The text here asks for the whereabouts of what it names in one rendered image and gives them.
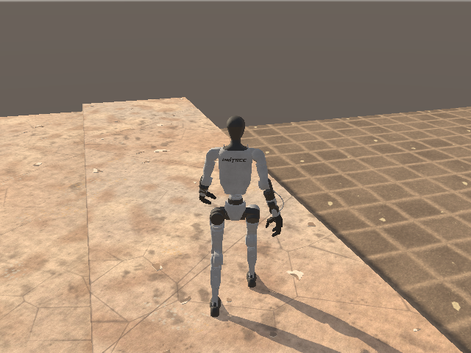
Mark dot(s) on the right robot hand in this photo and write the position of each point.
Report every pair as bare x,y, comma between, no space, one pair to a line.
279,223

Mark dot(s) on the robot right thigh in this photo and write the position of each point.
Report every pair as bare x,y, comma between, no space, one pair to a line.
252,215

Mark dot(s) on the right robot forearm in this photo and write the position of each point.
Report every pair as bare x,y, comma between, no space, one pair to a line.
271,200

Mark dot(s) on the left robot hand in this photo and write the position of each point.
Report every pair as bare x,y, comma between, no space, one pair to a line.
202,198

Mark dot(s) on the robot right upper arm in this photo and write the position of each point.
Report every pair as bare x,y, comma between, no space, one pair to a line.
262,170

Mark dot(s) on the robot right shin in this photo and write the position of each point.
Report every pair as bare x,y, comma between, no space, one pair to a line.
252,257

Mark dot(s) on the left robot forearm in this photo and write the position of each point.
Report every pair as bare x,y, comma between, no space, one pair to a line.
202,189

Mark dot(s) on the robot left upper arm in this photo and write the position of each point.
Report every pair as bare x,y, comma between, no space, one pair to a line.
212,155

